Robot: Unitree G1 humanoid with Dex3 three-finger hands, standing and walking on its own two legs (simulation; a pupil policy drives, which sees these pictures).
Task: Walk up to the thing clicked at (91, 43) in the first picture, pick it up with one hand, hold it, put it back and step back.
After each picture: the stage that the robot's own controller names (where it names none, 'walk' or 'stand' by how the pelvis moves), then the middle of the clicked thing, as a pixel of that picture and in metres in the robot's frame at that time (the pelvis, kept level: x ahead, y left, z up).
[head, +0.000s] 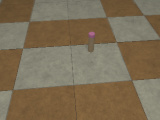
stand; (91, 42) +1.37 -0.07 -0.65
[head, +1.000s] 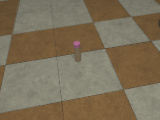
walk; (77, 52) +1.21 +0.16 -0.64
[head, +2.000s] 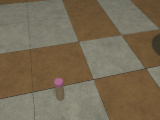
walk; (59, 89) +0.71 +0.23 -0.63
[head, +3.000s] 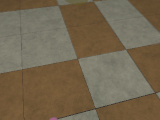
walk; out of the picture +0.39 +0.19 -0.63
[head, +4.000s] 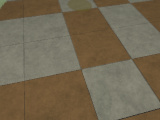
stand; out of the picture +0.28 +0.19 -0.65
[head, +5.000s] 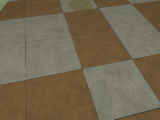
stand; out of the picture +0.30 +0.19 -0.66
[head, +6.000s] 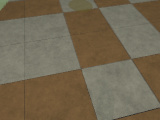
stand; out of the picture +0.30 +0.21 -0.66
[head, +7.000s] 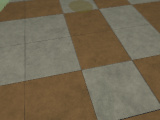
stand; out of the picture +0.29 +0.20 -0.66
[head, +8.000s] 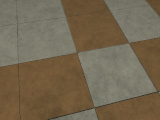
go down; out of the picture +0.31 +0.20 -0.64
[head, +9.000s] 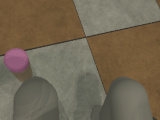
go down; (21, 68) +0.38 +0.23 -0.21
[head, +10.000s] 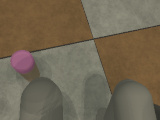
close in; (28, 69) +0.38 +0.23 -0.22
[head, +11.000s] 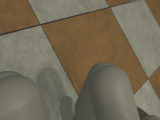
close in; out of the picture +0.37 +0.26 -0.15
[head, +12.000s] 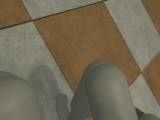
close; out of the picture +0.39 +0.28 -0.15
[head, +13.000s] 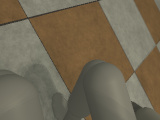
lift; out of the picture +0.38 +0.27 -0.15
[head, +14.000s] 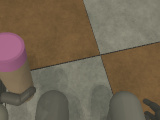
lift; (16, 75) +0.32 +0.21 +0.02
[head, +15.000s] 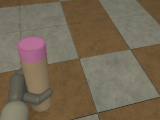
lift; (37, 78) +0.33 +0.16 +0.08
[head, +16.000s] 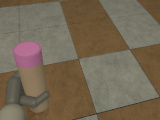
hold; (34, 81) +0.33 +0.18 +0.06
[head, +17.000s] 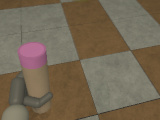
hold; (37, 81) +0.33 +0.17 +0.07
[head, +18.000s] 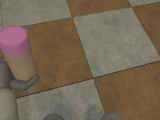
crouch; (22, 65) +0.39 +0.20 +0.01
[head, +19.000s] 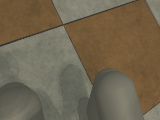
lower; out of the picture +0.45 +0.29 -0.09
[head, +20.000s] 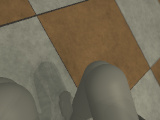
lower; out of the picture +0.42 +0.30 -0.14
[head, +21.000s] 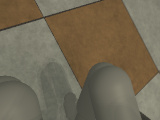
lower; out of the picture +0.40 +0.30 -0.14
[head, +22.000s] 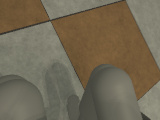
lower; out of the picture +0.40 +0.29 -0.12
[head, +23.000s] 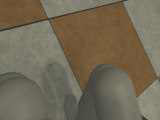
lower; out of the picture +0.39 +0.29 -0.13
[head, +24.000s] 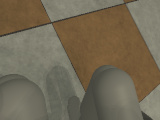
withdraw; out of the picture +0.39 +0.28 -0.16
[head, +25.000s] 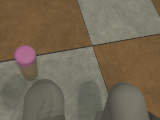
walk; (28, 65) +0.41 +0.24 -0.23
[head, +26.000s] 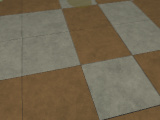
stand; out of the picture +0.33 +0.20 -0.59
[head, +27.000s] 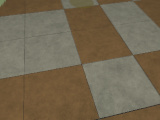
stand; out of the picture +0.35 +0.21 -0.60
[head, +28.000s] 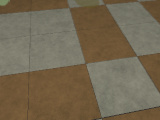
stand; out of the picture +0.35 +0.20 -0.62
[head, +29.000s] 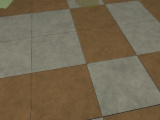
walk; out of the picture +0.37 +0.20 -0.65
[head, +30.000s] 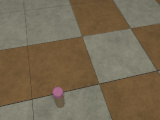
walk; (59, 98) +0.51 +0.17 -0.63
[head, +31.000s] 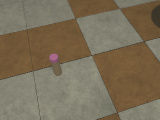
walk; (56, 65) +0.80 +0.28 -0.62
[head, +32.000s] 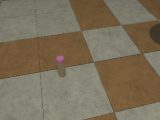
stand; (61, 67) +0.98 +0.24 -0.64
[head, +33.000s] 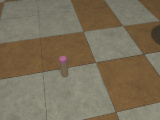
stand; (64, 67) +1.00 +0.22 -0.66
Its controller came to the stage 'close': yes
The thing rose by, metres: 0.71
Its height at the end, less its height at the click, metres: +0.00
